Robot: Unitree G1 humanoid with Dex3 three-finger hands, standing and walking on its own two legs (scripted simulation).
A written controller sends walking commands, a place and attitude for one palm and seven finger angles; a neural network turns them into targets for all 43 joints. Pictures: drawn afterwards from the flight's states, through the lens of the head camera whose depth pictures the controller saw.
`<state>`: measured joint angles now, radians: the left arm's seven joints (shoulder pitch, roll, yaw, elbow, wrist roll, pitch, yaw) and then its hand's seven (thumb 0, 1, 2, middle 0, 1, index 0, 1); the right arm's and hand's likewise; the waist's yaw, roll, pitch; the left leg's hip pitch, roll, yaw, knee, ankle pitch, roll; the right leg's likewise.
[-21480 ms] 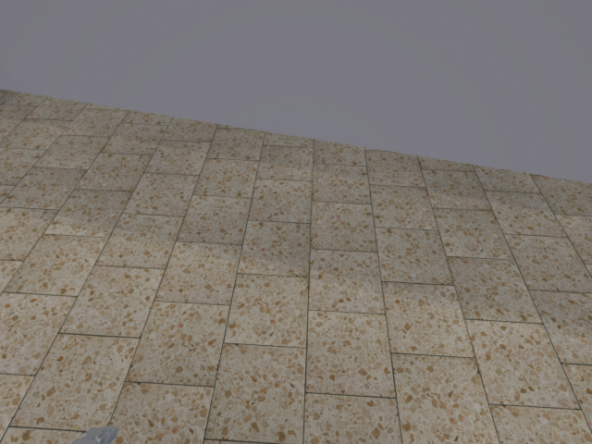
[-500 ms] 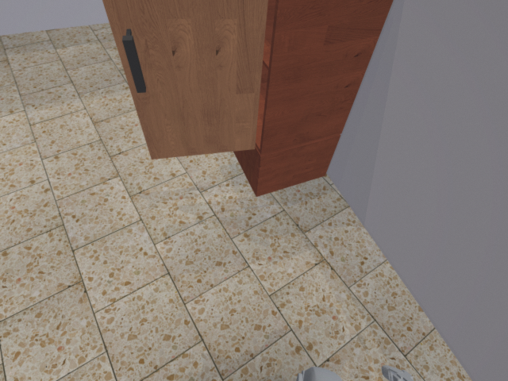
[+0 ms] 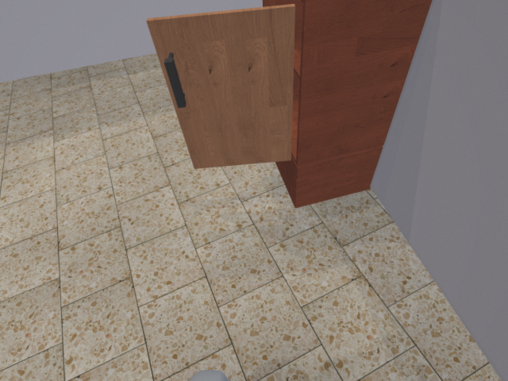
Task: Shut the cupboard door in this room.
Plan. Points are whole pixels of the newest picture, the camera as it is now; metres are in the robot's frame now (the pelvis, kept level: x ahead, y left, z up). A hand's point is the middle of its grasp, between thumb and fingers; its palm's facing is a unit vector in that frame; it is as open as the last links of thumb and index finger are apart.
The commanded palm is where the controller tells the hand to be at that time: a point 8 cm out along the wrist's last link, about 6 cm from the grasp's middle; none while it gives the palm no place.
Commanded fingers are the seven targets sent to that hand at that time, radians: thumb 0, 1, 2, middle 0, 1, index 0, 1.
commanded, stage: take the last steps up to it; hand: left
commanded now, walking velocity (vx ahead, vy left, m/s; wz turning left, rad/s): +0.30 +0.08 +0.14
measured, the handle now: (176, 80) +0.93 +0.30 -0.02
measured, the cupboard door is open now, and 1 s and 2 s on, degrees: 78 78 78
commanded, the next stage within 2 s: come to a stop and stand still in 1.14 s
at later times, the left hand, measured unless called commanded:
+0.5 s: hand out of the picture +0.05 +0.27 -0.18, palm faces +0.12 -0.98 -0.18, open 7.4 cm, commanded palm none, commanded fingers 0.00 0.90 0.90 -0.20 -0.30 -0.20 -0.30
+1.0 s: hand (172, 288) +0.32 +0.22 -0.17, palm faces +0.05 -0.97 -0.24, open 7.2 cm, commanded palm none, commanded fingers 0.00 0.90 0.90 -0.20 -0.30 -0.20 -0.30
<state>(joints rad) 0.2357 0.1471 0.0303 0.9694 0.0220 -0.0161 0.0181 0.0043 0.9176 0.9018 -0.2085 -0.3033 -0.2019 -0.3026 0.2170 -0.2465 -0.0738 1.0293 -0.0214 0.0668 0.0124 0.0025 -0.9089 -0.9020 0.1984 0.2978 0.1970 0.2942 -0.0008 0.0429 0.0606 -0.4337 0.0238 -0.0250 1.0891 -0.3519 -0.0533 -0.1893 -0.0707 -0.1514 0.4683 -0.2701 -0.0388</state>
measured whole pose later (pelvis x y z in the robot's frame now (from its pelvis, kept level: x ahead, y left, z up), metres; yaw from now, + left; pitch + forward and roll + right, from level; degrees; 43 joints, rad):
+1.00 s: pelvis +0.28 +0.03 +0.00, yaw +1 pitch -1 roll +1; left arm 0.22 0.17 0.05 1.06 0.02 -0.06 0.01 0.00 0.94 0.90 -0.21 -0.30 -0.20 -0.30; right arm 0.24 -0.18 -0.05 1.06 -0.02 -0.01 0.00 0.00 -0.91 -0.90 0.20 0.30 0.20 0.29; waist -0.01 0.03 0.06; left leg -0.51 0.12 0.05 1.04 -0.29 -0.02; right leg -0.24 -0.02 -0.15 0.46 -0.22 -0.06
